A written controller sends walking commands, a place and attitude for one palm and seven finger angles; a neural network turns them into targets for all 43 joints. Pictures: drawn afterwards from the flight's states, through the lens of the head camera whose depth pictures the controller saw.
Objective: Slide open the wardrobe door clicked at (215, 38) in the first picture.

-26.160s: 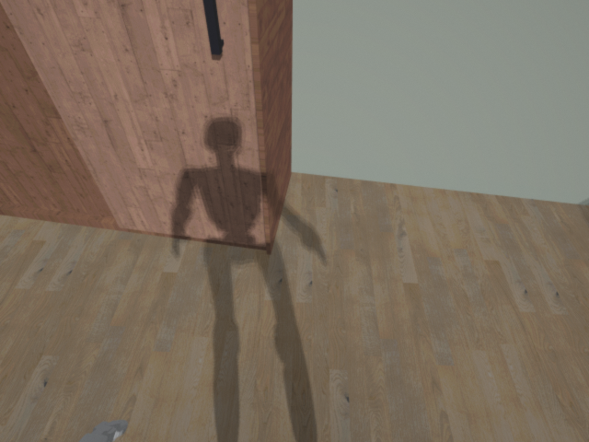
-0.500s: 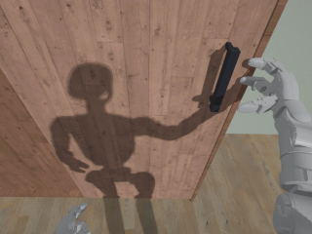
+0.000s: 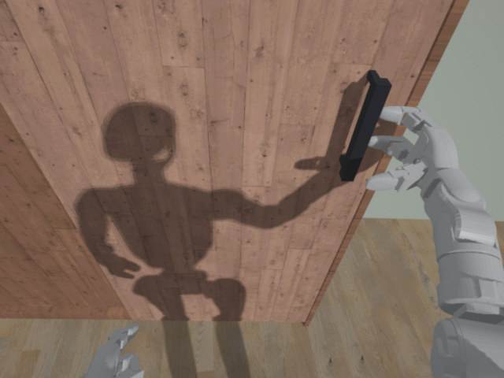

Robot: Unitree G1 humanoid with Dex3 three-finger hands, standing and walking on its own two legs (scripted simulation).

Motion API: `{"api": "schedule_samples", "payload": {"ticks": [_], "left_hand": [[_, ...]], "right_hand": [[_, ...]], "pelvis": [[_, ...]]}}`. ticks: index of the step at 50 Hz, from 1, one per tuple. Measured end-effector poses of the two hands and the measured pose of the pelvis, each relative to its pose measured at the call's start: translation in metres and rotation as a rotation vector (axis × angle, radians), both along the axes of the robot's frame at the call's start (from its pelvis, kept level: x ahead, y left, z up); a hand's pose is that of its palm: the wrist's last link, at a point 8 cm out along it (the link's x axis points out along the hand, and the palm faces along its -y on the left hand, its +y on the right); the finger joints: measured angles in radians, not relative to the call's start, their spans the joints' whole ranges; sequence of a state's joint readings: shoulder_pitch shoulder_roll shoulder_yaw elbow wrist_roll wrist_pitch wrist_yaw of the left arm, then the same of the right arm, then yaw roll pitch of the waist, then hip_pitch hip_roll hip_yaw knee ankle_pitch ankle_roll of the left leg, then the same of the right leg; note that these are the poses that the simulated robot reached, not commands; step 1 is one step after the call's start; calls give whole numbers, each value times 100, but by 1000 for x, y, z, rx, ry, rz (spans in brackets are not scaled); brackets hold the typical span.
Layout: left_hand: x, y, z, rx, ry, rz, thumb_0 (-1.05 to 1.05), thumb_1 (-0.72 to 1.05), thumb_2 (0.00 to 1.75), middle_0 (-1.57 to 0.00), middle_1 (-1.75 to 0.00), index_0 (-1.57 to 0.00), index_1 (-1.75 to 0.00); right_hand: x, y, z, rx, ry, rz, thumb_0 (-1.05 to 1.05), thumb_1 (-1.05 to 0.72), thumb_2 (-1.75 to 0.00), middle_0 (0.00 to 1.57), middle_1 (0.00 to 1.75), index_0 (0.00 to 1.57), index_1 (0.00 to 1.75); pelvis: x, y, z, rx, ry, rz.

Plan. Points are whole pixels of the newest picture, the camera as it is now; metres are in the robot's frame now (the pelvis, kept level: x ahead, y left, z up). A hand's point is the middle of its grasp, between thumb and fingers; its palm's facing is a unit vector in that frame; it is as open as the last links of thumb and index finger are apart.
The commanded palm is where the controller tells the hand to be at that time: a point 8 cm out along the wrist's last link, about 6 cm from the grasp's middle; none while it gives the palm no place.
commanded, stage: feel for the door with the fingertips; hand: right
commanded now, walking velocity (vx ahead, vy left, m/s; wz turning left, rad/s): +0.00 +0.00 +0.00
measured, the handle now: (358, 129) +0.47 -0.13 +0.19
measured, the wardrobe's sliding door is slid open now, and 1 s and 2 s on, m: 0.00 0.00 0.00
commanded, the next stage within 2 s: slide the fingers in behind the handle in 0.48 s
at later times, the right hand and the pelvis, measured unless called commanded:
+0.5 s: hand (381, 143) +0.42 -0.15 +0.20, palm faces -0.06 +1.00 +0.03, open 13.9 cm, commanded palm +0.40 -0.20 +0.19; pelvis +0.00 +0.00 +0.00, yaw +0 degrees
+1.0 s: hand (390, 153) +0.41 -0.16 +0.19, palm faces -0.05 +1.00 +0.01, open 14.0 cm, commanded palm +0.40 -0.21 +0.19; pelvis -0.01 +0.00 +0.00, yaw +0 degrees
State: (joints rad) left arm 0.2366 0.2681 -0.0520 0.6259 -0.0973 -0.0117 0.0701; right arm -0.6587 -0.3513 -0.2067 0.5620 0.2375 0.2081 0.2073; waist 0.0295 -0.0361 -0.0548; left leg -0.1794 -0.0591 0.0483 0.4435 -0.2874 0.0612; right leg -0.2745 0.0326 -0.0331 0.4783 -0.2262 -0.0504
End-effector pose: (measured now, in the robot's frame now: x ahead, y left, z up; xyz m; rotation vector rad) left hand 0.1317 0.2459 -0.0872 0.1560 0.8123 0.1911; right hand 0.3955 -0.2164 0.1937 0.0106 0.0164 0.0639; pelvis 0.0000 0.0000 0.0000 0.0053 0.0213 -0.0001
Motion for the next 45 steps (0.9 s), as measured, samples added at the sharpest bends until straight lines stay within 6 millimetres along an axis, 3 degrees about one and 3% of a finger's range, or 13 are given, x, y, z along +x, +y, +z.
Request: {"api": "schedule_samples", "payload": {"ticks": [12,23,37,45], "left_hand": [[-10,0,-3,4,42,0,1,90,90,-20,-30,-20,-30],[-22,5,-7,8,70,22,1,90,90,-20,-30,-20,-30],[-38,10,-7,19,94,46,1,90,90,-20,-30,-20,-30],[-35,9,-6,21,77,38,1,90,90,-20,-30,-20,-30]], "right_hand": [[-2,-5,2,-25,-27,-45,-1,50,-30,30,120,30,120],[10,13,7,14,-24,-2,-1,50,-30,30,120,30,120],[8,-4,4,-1,-25,-47,-1,50,-30,31,121,31,121],[0,-4,6,-1,-47,-23,-1,50,-30,30,121,30,120]], "pelvis": [[0,2,0,1,-14,-1],[0,0,1,-2,-5,4],[-4,2,1,0,-7,11],[-5,-1,1,3,-11,8]]}}
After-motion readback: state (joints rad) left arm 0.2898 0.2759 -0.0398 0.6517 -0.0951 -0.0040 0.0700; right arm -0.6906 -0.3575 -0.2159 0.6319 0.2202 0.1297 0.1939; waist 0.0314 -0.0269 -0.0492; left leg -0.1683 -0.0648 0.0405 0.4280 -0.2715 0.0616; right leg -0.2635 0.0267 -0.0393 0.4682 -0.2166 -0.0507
